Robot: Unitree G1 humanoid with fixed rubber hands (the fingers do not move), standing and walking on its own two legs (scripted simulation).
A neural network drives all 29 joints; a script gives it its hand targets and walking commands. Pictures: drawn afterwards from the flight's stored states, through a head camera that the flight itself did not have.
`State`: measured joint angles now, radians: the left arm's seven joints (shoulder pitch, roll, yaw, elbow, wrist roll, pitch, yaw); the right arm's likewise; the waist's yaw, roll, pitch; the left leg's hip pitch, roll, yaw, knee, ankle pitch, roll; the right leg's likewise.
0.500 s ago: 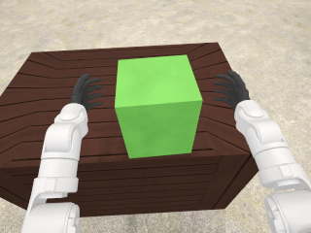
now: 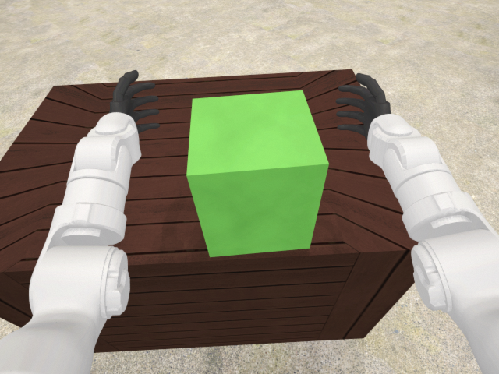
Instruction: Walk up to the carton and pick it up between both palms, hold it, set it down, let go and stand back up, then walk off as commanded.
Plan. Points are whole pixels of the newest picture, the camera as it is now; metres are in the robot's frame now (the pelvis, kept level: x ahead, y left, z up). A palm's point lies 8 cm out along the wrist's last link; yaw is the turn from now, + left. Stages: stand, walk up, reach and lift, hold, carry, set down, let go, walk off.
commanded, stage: reach and lift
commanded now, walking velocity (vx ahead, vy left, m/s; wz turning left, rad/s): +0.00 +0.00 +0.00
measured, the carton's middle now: (254, 177) +0.47 +0.04 +0.03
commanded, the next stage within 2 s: none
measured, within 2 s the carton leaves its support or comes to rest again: neither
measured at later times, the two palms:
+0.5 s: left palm (128, 123) +0.45 +0.24 +0.18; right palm (368, 117) +0.48 -0.15 +0.16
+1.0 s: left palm (146, 152) +0.46 +0.24 +0.10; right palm (357, 140) +0.49 -0.15 +0.10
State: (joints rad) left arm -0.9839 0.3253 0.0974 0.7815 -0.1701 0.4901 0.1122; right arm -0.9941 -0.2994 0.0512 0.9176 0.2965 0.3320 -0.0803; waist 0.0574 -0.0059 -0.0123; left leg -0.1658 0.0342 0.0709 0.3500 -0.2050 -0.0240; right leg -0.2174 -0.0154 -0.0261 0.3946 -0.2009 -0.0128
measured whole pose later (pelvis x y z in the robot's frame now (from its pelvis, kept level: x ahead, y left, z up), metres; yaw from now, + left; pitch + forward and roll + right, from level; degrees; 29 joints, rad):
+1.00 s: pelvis +0.01 +0.01 -0.01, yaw +1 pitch +17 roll -1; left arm -1.10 0.27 0.08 1.40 -0.19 -0.17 0.07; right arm -1.11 -0.31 0.16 1.37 0.31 -0.14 -0.02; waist 0.06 0.01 -0.15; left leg -0.51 0.05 0.05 0.45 -0.23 -0.02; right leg -0.50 0.00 -0.05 0.37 -0.17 0.00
